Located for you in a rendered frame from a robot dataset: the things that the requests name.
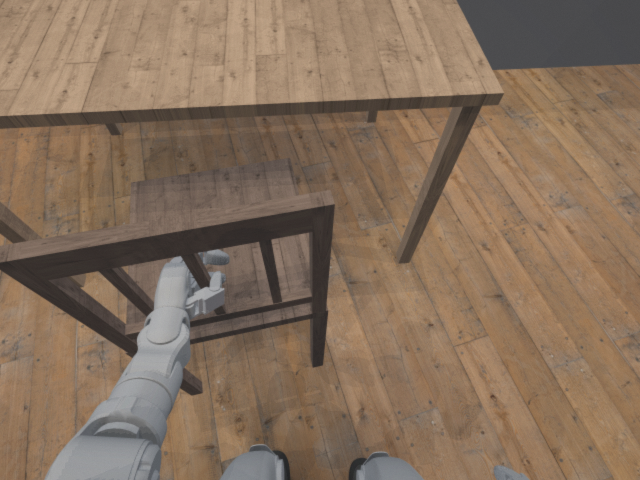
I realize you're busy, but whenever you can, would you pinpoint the table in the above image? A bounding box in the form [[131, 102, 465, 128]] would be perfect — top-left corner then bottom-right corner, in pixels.
[[0, 0, 504, 287]]

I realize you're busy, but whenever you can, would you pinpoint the robot left upper arm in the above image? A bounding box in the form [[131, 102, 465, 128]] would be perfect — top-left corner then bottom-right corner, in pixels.
[[50, 435, 162, 480]]

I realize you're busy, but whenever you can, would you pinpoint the robot left shin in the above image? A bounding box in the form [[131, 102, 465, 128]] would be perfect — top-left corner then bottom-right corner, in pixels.
[[249, 444, 275, 456]]

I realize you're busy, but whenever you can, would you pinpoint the left robot hand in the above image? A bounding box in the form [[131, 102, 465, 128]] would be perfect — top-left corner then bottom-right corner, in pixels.
[[154, 249, 230, 320]]

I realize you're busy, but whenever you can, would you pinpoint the robot shin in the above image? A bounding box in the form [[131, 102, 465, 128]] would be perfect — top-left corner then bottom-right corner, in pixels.
[[363, 452, 389, 465], [249, 444, 275, 456]]

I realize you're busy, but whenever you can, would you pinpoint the left robot forearm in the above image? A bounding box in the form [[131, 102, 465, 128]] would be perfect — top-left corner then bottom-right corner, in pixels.
[[44, 307, 191, 480]]

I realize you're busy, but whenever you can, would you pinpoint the robot right shin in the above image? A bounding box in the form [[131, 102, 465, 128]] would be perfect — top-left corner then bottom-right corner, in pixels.
[[363, 452, 389, 465]]

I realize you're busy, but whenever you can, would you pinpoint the chair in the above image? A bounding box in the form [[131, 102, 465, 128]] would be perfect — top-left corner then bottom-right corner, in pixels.
[[0, 158, 335, 396]]

